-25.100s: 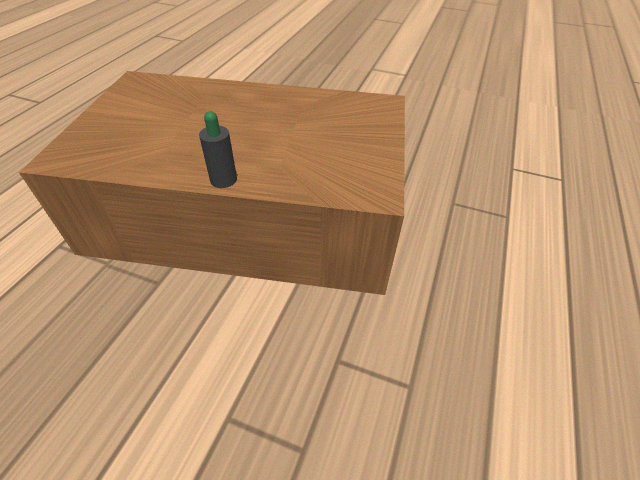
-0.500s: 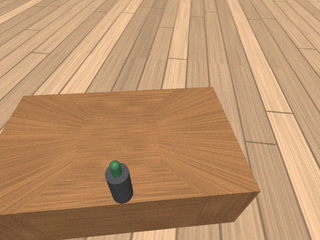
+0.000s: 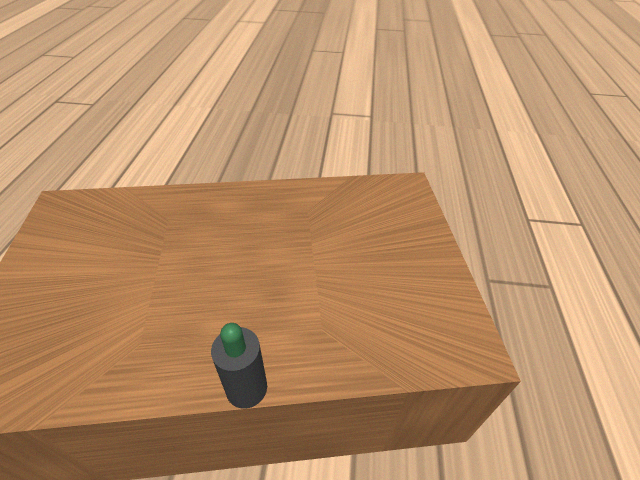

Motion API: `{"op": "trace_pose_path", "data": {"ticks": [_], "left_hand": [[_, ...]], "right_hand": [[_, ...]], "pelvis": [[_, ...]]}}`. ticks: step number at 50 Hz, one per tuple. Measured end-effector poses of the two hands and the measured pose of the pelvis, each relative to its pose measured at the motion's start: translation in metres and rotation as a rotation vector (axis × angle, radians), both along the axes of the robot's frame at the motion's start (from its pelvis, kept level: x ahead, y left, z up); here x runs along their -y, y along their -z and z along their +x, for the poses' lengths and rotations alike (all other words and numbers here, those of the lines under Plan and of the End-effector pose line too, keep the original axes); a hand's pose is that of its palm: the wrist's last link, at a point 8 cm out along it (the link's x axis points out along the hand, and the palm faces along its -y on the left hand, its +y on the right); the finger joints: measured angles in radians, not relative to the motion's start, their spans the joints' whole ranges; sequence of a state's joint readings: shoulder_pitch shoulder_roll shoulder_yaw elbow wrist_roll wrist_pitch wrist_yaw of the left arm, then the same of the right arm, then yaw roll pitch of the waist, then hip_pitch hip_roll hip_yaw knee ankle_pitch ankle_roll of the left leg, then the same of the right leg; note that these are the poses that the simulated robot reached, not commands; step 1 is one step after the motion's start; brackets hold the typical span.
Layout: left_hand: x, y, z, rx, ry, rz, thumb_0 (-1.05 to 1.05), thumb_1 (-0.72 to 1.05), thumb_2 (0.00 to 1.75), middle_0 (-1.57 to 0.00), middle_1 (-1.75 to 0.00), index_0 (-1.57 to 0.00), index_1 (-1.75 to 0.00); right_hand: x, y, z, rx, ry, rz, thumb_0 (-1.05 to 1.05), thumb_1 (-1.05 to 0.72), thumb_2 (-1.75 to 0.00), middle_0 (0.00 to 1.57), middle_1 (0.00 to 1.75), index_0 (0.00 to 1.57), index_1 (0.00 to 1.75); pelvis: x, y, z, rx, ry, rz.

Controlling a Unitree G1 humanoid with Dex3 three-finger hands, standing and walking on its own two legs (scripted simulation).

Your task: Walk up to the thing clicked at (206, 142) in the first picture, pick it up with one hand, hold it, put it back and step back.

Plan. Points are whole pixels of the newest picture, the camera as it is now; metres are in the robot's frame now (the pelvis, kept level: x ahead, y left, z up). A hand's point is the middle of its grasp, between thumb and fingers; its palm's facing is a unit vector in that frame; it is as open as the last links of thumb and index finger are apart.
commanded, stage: stand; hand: left
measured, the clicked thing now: (239, 361) +0.40 +0.15 -0.24
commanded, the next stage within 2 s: step back in 1.26 s
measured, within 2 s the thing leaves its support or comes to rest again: neither
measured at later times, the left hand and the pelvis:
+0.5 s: hand out of the picture +0.05 +0.26 -0.16, palm faces -0.02 -0.94 -0.34, open 7.4 cm; pelvis +0.00 +0.00 +0.00, yaw +0 degrees
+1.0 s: hand out of the picture +0.08 +0.25 -0.16, palm faces -0.02 -0.94 -0.34, open 7.4 cm; pelvis +0.01 +0.00 +0.00, yaw +0 degrees
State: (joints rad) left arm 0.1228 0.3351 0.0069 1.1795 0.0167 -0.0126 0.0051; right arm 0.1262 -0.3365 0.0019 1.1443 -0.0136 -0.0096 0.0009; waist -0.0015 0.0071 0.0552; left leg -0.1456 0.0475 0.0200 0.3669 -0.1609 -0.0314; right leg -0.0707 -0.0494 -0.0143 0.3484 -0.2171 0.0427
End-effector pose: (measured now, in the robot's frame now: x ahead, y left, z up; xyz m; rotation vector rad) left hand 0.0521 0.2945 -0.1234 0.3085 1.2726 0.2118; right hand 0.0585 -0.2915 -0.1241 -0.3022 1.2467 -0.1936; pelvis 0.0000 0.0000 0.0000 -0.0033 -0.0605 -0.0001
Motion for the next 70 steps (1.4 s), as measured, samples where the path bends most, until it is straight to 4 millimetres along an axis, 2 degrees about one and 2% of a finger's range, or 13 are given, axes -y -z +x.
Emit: {"op": "trace_pose_path", "data": {"ticks": [13, 30, 47, 63, 70], "left_hand": [[-0.004, -0.001, 0.002, 0.009, 0.002, 0.0, 0.01, 0.9, 0.9, -0.2, -0.3, -0.2, -0.3], [-0.004, 0.0, -0.002, -0.018, 0.005, 0.0, 0.01, 0.9, 0.9, -0.2, -0.3, -0.2, -0.3], [-0.001, -0.001, 0.017, 0.014, 0.013, -0.005, 0.01, 0.9, 0.9, -0.2, -0.3, -0.2, -0.3], [-0.002, -0.002, 0.024, 0.02, 0.015, -0.004, 0.01, 0.9, 0.9, -0.2, -0.3, -0.2, -0.3], [-0.01, 0.001, 0.024, 0.042, 0.003, 0.034, 0.01, 0.9, 0.9, -0.2, -0.3, -0.2, -0.3]], "right_hand": [[-0.001, -0.002, 0.003, 0.013, 0.003, -0.003, 0.0, -0.91, -0.9, 0.2, 0.3, 0.2, 0.3], [0.001, -0.001, -0.003, -0.016, 0.015, 0.0, 0.0, -0.91, -0.9, 0.2, 0.3, 0.2, 0.3], [0.002, -0.003, 0.012, 0.003, 0.005, -0.002, 0.0, -0.91, -0.9, 0.2, 0.3, 0.2, 0.3], [0.002, -0.005, 0.019, 0.007, 0.004, -0.005, 0.0, -0.91, -0.9, 0.2, 0.3, 0.2, 0.3], [0.015, 0.001, 0.019, 0.02, 0.021, -0.008, 0.0, -0.91, -0.9, 0.2, 0.3, 0.2, 0.3]], "pelvis": [[-0.003, 0.0, -0.001, 0.002, 0.002, 0.0], [-0.002, -0.001, 0.002, -0.011, 0.002, 0.002], [-0.001, -0.001, 0.008, -0.016, 0.002, 0.001], [-0.001, -0.001, 0.013, -0.018, 0.002, -0.001], [0.005, 0.008, -0.009, -0.032, 0.002, 0.007]]}}
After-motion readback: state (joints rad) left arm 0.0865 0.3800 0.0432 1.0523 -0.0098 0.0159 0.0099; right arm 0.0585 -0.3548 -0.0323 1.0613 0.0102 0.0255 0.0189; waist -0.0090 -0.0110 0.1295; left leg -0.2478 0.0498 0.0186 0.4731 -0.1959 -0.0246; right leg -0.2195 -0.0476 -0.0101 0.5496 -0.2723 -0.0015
